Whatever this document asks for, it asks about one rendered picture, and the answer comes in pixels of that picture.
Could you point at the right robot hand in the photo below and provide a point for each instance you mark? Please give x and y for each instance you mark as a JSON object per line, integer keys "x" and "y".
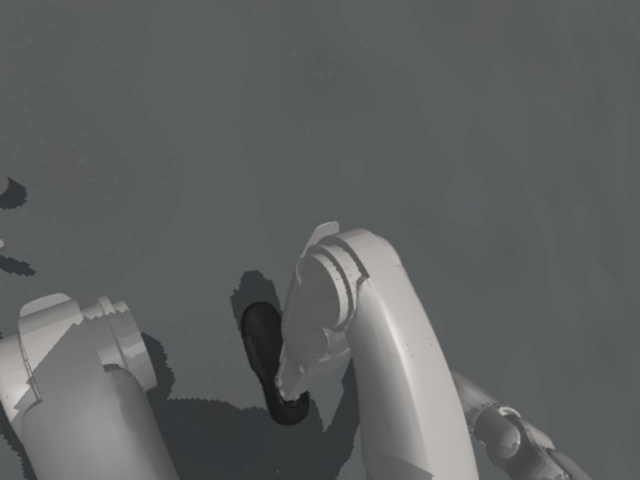
{"x": 474, "y": 400}

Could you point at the right robot arm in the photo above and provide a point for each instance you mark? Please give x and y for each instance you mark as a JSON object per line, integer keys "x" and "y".
{"x": 521, "y": 450}

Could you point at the right robot foot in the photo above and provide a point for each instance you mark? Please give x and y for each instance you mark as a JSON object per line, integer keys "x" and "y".
{"x": 262, "y": 338}

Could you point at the can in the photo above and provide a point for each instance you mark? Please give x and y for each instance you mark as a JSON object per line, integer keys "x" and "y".
{"x": 3, "y": 180}

